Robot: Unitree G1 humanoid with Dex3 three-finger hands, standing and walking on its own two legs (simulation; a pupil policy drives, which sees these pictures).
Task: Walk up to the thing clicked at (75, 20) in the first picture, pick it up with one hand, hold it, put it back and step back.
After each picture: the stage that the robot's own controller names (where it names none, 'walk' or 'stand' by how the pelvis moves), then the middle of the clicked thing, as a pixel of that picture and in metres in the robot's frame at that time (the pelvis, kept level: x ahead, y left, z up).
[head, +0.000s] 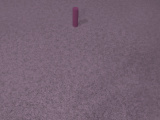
stand; (75, 17) +1.70 +0.08 -0.66
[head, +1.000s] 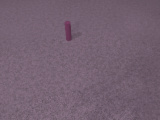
walk; (68, 31) +1.58 +0.24 -0.64
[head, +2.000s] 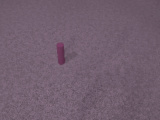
walk; (60, 54) +1.07 +0.24 -0.64
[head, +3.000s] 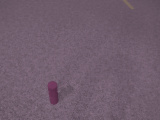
walk; (53, 93) +0.65 +0.20 -0.63
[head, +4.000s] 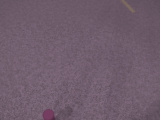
stand; out of the picture +0.42 +0.18 -0.63
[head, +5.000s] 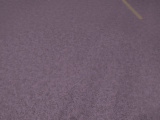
stand; out of the picture +0.37 +0.18 -0.66
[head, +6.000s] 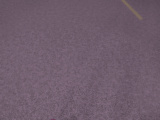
stand; out of the picture +0.39 +0.18 -0.66
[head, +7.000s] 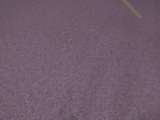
stand; out of the picture +0.38 +0.19 -0.66
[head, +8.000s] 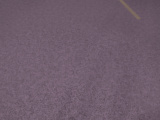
stand; out of the picture +0.37 +0.19 -0.66
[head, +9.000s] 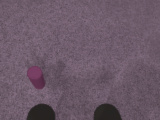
go down; (37, 79) +0.43 +0.19 -0.44
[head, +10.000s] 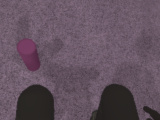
go down; (30, 57) +0.47 +0.20 -0.29
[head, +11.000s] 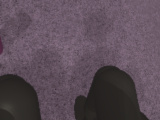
close in; out of the picture +0.46 +0.23 -0.18
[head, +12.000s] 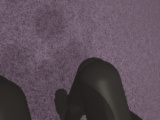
close; out of the picture +0.46 +0.25 -0.16
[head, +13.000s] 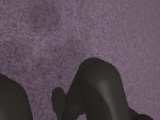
lift; out of the picture +0.44 +0.26 -0.17
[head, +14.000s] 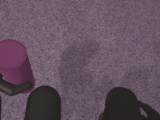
lift; (18, 72) +0.33 +0.20 -0.02
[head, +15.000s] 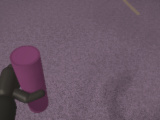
hold; (33, 84) +0.31 +0.15 +0.07
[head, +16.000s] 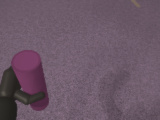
hold; (34, 85) +0.32 +0.16 +0.04
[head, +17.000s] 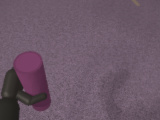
crouch; (36, 86) +0.32 +0.15 +0.03
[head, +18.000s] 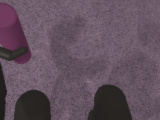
crouch; (13, 40) +0.45 +0.18 -0.05
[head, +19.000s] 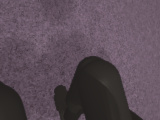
lower; out of the picture +0.45 +0.26 -0.17
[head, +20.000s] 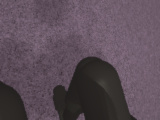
lower; out of the picture +0.46 +0.26 -0.17
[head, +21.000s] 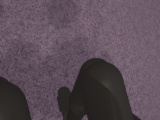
lower; out of the picture +0.43 +0.25 -0.17
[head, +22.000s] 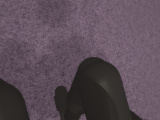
lower; out of the picture +0.45 +0.26 -0.16
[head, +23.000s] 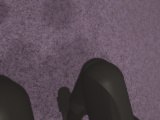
loosen; out of the picture +0.44 +0.23 -0.17
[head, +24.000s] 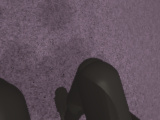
withdraw; out of the picture +0.44 +0.24 -0.17
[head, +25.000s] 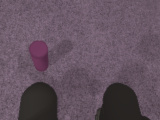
walk; (40, 58) +0.46 +0.18 -0.28
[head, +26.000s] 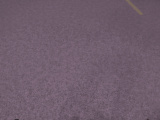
stand; out of the picture +0.37 +0.15 -0.59
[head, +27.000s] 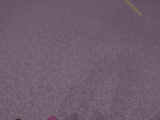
stand; out of the picture +0.40 +0.16 -0.60
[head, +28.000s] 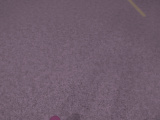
stand; out of the picture +0.39 +0.15 -0.62
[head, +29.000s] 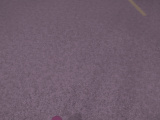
walk; out of the picture +0.40 +0.16 -0.65
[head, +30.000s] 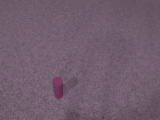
walk; (58, 88) +0.56 +0.13 -0.63
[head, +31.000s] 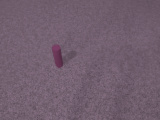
walk; (57, 56) +0.87 +0.23 -0.62
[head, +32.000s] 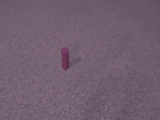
stand; (65, 59) +1.06 +0.16 -0.64
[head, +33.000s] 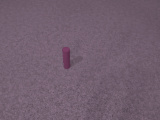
stand; (66, 58) +1.05 +0.15 -0.66
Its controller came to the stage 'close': yes
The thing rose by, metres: 0.69
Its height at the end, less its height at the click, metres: +0.00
